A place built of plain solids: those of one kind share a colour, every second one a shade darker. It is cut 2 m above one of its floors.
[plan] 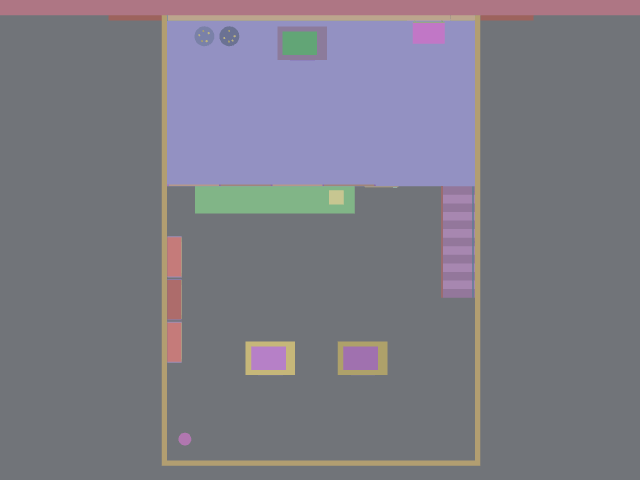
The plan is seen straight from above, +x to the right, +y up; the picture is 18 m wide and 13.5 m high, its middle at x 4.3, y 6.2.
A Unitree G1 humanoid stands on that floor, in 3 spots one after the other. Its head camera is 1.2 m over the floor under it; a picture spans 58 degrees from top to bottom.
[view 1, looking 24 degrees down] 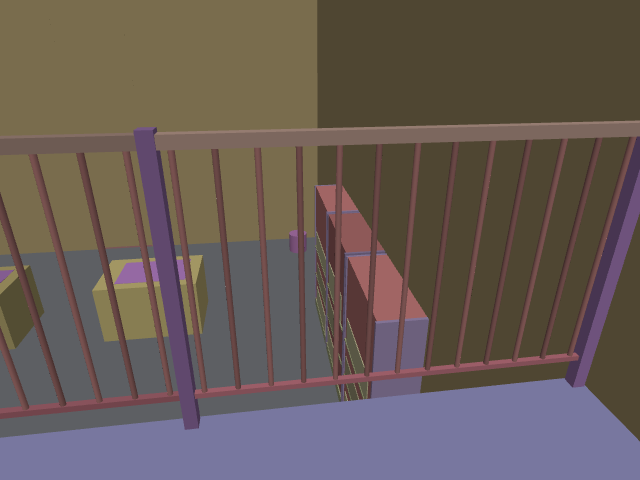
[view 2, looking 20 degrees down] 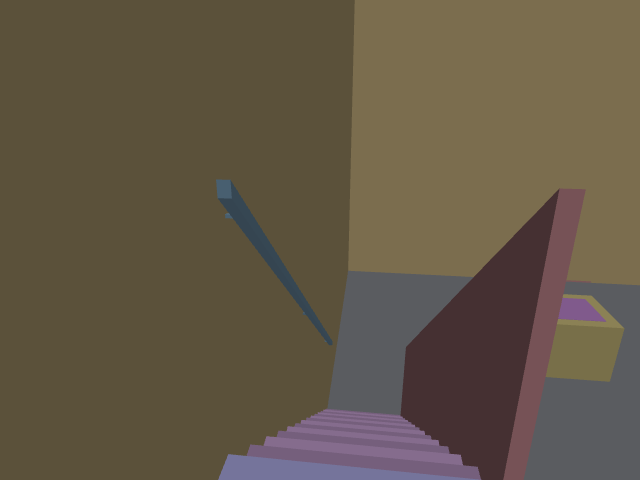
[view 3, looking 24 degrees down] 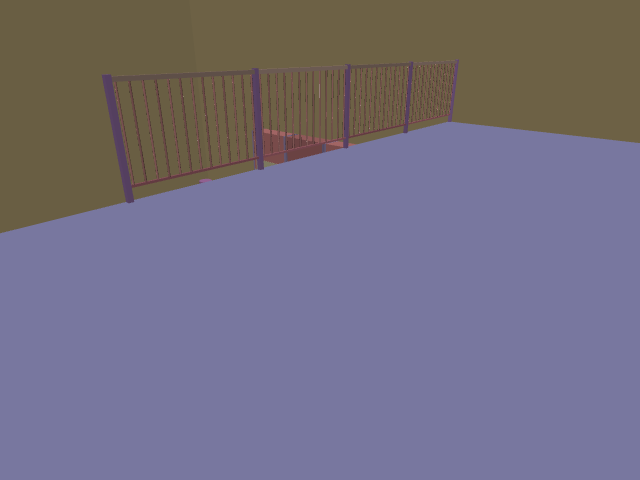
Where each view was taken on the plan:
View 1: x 1.20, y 8.91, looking -98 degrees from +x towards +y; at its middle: shelves_body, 6.31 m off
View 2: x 8.21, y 8.81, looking -83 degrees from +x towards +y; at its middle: wall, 3.95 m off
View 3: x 7.36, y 11.27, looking -138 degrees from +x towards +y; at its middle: upper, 2.95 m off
